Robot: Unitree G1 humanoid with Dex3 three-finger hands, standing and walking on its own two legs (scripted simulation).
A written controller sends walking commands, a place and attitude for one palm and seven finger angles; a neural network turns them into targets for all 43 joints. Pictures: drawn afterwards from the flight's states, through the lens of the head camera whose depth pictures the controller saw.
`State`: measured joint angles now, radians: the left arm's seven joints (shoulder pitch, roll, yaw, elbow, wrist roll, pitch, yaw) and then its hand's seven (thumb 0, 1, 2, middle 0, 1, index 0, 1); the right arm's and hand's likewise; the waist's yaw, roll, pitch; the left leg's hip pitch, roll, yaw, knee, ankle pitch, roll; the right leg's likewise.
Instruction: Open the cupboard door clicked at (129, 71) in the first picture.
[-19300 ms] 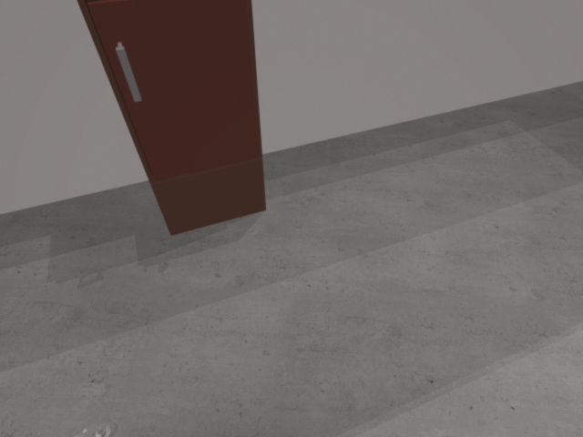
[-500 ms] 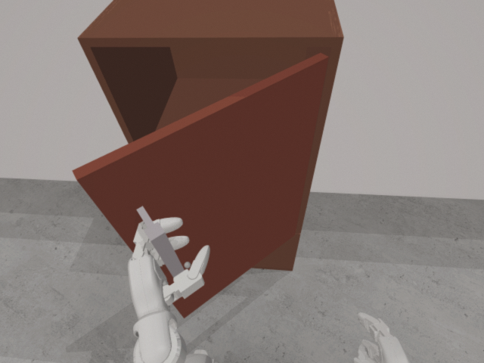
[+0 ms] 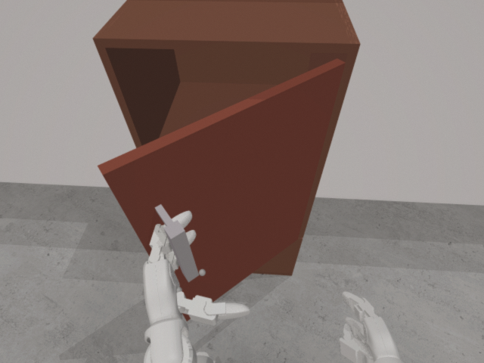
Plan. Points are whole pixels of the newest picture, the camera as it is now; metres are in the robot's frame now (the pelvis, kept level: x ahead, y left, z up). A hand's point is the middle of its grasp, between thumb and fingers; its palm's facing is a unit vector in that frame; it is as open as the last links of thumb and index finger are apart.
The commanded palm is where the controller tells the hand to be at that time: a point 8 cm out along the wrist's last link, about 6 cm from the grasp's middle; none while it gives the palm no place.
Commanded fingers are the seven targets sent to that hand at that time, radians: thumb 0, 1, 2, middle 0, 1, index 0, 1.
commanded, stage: slide the hand sideways off the handle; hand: left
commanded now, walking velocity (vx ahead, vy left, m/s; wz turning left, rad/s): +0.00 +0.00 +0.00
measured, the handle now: (177, 244) +0.29 +0.12 +0.06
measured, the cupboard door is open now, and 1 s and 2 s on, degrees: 41 44 44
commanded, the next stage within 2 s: draw the hand back to the body in 1.30 s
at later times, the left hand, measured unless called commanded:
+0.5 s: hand (205, 302) +0.20 +0.07 +0.06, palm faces -0.11 -0.99 +0.02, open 16.1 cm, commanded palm +0.18 +0.13 +0.06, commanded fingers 0.00 -0.50 0.30 -0.15 -0.30 -0.15 -0.30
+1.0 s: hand (163, 334) +0.16 +0.12 +0.06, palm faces -0.04 -1.00 -0.02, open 16.2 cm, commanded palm +0.13 +0.18 +0.06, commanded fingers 0.00 -0.50 0.30 -0.15 -0.30 -0.15 -0.30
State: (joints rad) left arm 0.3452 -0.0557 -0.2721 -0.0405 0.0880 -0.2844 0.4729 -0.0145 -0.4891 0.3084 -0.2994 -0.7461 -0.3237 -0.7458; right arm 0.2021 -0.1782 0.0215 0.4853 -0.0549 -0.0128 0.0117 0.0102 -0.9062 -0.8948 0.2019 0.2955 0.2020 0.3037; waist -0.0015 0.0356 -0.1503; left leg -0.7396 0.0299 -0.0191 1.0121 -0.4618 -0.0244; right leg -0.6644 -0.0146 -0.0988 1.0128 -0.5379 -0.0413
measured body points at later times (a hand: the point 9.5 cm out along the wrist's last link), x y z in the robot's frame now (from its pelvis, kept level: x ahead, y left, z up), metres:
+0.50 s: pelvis -0.02 +0.02 -0.01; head +0.02 +0.02 +0.44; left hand +0.20 +0.12 +0.06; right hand +0.15 -0.20 -0.09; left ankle +0.02 +0.13 -0.67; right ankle -0.02 -0.09 -0.67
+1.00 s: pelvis -0.01 +0.01 -0.02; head +0.03 +0.00 +0.43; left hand +0.16 +0.17 +0.06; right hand +0.18 -0.22 -0.09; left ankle +0.02 +0.13 -0.67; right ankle -0.02 -0.09 -0.67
